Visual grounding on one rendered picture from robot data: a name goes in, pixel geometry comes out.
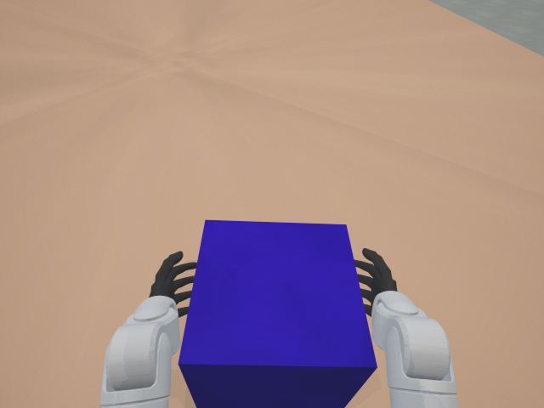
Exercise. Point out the left robot forearm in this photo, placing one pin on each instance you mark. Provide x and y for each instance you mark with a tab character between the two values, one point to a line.
137	367

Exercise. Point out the robot right hand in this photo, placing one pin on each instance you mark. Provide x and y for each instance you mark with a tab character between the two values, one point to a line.
382	279

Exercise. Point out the right robot forearm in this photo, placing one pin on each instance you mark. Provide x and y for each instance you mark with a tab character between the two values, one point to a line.
418	354

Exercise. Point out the carton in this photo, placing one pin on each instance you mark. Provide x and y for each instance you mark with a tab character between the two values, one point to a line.
276	318

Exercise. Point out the robot left hand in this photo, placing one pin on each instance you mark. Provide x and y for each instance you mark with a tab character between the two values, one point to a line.
165	285

